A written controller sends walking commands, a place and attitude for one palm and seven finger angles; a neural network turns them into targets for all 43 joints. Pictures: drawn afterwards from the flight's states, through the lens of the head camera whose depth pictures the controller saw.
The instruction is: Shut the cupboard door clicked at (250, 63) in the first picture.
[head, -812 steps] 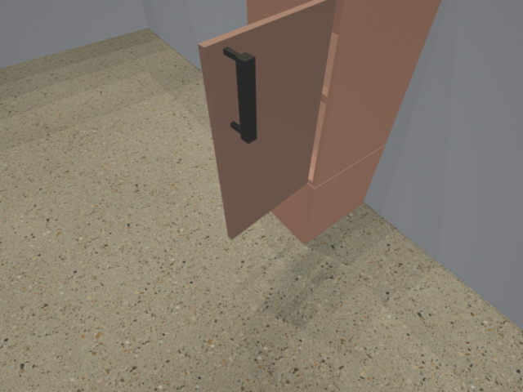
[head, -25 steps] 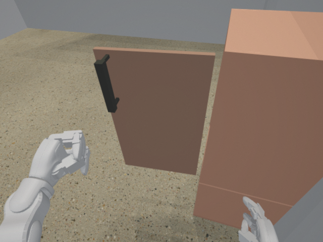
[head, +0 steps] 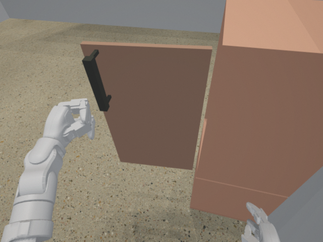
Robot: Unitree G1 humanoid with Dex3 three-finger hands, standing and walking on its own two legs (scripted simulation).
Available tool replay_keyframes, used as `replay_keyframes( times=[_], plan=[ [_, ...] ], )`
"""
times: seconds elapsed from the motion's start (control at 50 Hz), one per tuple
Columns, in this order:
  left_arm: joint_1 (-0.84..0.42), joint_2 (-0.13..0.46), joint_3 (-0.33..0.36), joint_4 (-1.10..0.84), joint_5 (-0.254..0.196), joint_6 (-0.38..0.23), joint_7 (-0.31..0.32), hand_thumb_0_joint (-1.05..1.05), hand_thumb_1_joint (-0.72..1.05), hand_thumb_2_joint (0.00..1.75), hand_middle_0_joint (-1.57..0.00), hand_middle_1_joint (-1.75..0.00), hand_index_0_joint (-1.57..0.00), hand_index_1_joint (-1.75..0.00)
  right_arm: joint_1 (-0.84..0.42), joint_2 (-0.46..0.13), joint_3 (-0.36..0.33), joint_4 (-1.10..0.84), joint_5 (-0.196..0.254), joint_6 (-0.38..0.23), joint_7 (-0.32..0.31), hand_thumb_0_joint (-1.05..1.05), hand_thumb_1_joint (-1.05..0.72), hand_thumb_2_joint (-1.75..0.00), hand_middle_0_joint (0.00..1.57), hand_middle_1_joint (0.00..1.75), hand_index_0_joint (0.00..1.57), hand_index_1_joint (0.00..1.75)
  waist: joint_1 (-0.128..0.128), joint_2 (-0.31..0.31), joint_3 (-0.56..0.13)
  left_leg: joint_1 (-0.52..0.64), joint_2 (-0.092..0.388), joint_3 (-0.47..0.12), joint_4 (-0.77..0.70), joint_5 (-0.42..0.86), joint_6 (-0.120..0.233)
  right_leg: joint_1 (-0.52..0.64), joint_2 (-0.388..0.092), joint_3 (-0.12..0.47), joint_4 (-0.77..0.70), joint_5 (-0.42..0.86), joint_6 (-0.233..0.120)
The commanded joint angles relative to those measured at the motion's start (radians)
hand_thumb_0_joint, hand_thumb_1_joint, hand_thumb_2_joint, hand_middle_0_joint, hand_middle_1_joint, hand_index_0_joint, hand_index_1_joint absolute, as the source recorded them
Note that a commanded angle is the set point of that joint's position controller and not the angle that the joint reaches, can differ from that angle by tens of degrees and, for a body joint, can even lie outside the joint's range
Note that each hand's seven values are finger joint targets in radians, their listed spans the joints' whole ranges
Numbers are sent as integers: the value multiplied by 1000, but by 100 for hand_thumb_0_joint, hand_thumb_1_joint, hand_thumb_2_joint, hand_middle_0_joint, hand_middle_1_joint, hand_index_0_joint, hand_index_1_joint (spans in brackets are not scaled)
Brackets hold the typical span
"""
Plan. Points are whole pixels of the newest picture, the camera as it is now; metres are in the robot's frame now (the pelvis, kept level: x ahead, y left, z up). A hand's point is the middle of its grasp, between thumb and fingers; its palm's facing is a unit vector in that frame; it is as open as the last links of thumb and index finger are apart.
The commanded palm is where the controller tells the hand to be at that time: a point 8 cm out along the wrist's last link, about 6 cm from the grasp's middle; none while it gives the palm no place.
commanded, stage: bring the fist close to the handle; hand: left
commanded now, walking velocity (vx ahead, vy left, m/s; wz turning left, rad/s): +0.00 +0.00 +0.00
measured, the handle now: (100, 81) +0.50 +0.22 +0.15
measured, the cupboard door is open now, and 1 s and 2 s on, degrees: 96 96 76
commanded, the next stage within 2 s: push the door shut along its arc in 0.82 s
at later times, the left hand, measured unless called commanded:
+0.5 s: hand (100, 98) +0.42 +0.19 +0.16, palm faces -0.04 -1.00 -0.03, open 3.1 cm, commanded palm +0.38 +0.24 +0.15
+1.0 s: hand (98, 99) +0.41 +0.19 +0.16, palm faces -0.03 -1.00 -0.04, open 3.1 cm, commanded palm +0.40 +0.24 +0.15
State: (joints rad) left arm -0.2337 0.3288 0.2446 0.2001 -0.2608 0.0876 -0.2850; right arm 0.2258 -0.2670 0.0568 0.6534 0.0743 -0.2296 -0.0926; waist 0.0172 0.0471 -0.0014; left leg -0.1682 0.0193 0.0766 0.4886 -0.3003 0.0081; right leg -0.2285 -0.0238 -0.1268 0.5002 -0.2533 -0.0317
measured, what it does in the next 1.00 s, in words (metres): stands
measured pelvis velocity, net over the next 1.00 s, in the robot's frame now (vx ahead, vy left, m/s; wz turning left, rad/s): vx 0.00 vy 0.00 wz -0.01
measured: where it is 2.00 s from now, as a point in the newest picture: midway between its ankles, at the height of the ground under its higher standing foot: outside the picture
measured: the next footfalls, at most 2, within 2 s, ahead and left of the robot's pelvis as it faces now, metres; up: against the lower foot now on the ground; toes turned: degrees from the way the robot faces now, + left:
none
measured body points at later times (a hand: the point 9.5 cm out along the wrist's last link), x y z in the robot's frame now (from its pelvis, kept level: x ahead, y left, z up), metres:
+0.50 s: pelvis +0.01 +0.01 +0.00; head +0.02 +0.00 +0.45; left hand +0.41 +0.25 +0.16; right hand +0.13 -0.24 -0.10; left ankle -0.02 +0.11 -0.74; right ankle +0.01 -0.09 -0.74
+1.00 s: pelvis +0.00 +0.00 +0.00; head +0.01 -0.01 +0.45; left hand +0.41 +0.25 +0.16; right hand +0.13 -0.25 -0.10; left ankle -0.02 +0.11 -0.74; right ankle +0.01 -0.09 -0.74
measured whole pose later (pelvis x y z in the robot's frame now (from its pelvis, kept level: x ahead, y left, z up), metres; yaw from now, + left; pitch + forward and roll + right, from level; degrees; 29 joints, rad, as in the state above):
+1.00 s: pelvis +0.00 +0.00 +0.00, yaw -1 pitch +2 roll +0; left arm -0.59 0.39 0.28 0.71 -0.21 -0.05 -0.28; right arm 0.26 -0.27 0.05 0.67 0.07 -0.13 -0.08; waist -0.03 0.04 -0.02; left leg -0.21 0.02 0.09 0.46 -0.28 0.01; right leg -0.27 -0.02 -0.11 0.47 -0.23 -0.03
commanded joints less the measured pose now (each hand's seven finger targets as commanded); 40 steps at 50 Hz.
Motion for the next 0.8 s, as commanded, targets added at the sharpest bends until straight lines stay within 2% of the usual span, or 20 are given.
replay_keyframes(
  times=[0.0,0.04,0.08,0.14,0.16,0.22,0.24,0.28,0.34,0.4,0.44,0.48,0.52,0.58,0.62,0.64,0.66,0.72,0.74,0.78],
  plan=[
    [-416,201,76,-178,-9,-82,13,0,90,90,-130,-150,-130,-150,-94,-112,-47,-148,-1,-48,-9,0,-90,-90,20,30,20,30,-2,-15,-242,43,-12,-64,-64,291,17,105,-2,76,-47,292,14],
    [-411,235,100,-121,-4,-81,15,0,90,90,-130,-150,-130,-150,-83,-119,-46,-143,-3,-35,-9,0,-90,-90,20,30,20,30,5,-53,-239,22,-8,-62,-68,289,16,121,-3,75,-49,289,13],
    [-490,201,65,-92,-2,-82,13,0,90,90,-130,-150,-130,-150,-84,-117,-46,-137,1,-29,-9,0,-90,-90,20,30,20,30,-13,-24,-224,30,-10,-63,-70,282,16,91,-4,77,-52,284,12],
    [-552,237,79,-2,11,-83,21,0,90,90,-130,-150,-130,-150,-64,-126,-47,-124,-1,-12,-12,0,-90,-90,20,30,20,30,-19,-60,-224,18,-6,-65,-73,260,17,85,-3,80,-59,255,11],
    [-589,220,62,7,13,-86,19,0,90,90,-130,-150,-130,-150,-64,-123,-47,-126,1,-9,-11,0,-90,-90,20,30,20,30,-25,-26,-225,23,-6,-66,-74,267,16,74,-4,80,-57,259,9],
    [-657,249,82,34,21,-117,24,0,90,90,-130,-150,-130,-150,-40,-127,-52,-118,-5,-5,-8,0,-90,-90,20,30,20,30,-27,-15,-304,62,-5,-71,-63,333,13,94,-2,79,-42,312,2],
    [-648,256,80,54,22,-121,22,0,90,90,-130,-150,-130,-150,-36,-129,-50,-122,-7,1,-7,0,-90,-90,20,30,20,30,-20,-31,-310,54,-3,-69,-60,348,15,109,-4,82,-42,327,2],
    [-695,232,62,87,24,-138,18,0,90,90,-130,-150,-130,-150,-22,-128,-53,-111,-6,4,-4,0,-90,-90,20,30,20,30,-32,-17,-310,66,-1,-72,-59,388,12,98,-3,79,-37,357,1],
    [-678,278,101,177,29,-144,18,0,90,90,-130,-150,-130,-150,3,-140,-58,-101,-8,19,1,0,-90,-90,20,30,20,30,-23,-50,-300,41,2,-67,-55,401,13,107,-4,80,-36,373,1],
    [-776,230,46,200,40,-154,20,0,90,90,-130,-150,-130,-150,15,-137,-62,-94,-5,28,5,0,-90,-90,20,30,20,30,-50,4,-285,54,1,-68,-55,395,10,60,-3,81,-39,355,1],
    [-703,249,79,210,37,-162,24,0,90,90,-130,-150,-130,-150,26,-142,-68,-104,-9,34,10,0,-90,-90,20,30,20,30,-24,-46,-327,55,6,-70,-55,427,13,101,-1,81,-38,373,-1],
    [-698,248,91,168,32,-176,24,0,90,90,-130,-150,-130,-150,24,-137,-71,-113,-9,37,15,0,-90,-90,20,30,20,30,-18,-14,-360,68,4,-64,-57,465,10,124,-2,84,-34,411,0],
    [-683,237,83,170,36,-180,25,0,90,90,-130,-150,-130,-150,28,-134,-73,-113,-8,43,19,0,-90,-90,20,30,20,30,-22,-19,-337,67,7,-62,-58,478,8,116,1,81,-35,415,1],
    [-669,247,94,151,36,-183,35,0,90,90,-130,-150,-130,-150,24,-136,-73,-116,-6,51,21,0,-90,-90,20,30,20,30,-18,-31,-307,52,8,-61,-73,446,10,119,3,80,-45,397,2],
    [-687,228,78,98,37,-188,41,0,90,90,-130,-150,-130,-150,14,-130,-75,-123,-6,48,22,0,-90,-90,20,30,20,30,-19,7,-333,80,7,-59,-73,453,9,121,3,84,-48,395,0],
    [-663,267,106,94,39,-188,49,0,90,90,-130,-150,-130,-150,18,-137,-76,-124,-8,54,19,0,-90,-90,20,30,20,30,-13,-32,-339,70,10,-61,-76,441,13,142,2,83,-49,388,1],
    [-670,235,85,112,37,-182,50,0,90,90,-130,-150,-130,-150,8,-131,-72,-121,-6,55,18,0,-90,-90,20,30,20,30,-24,-37,-308,60,7,-57,-82,403,15,124,4,84,-56,377,3],
    [-736,233,70,148,38,-178,52,0,90,90,-130,-150,-130,-150,6,-131,-67,-107,-3,54,11,0,-90,-90,20,30,20,30,-44,-20,-258,44,1,-54,-94,297,17,84,5,89,-75,302,3],
    [-744,270,92,161,42,-181,55,0,90,90,-130,-150,-130,-150,9,-137,-67,-101,-6,58,6,0,-90,-90,20,30,20,30,-45,-58,-251,31,3,-55,-95,268,22,93,1,90,-82,278,5],
    [-756,271,94,183,43,-183,48,0,90,90,-130,-150,-130,-150,2,-133,-63,-104,-4,56,4,0,-90,-90,20,30,20,30,-42,-19,-261,32,-3,-53,-96,260,22,93,1,97,-79,277,1]
  ],
)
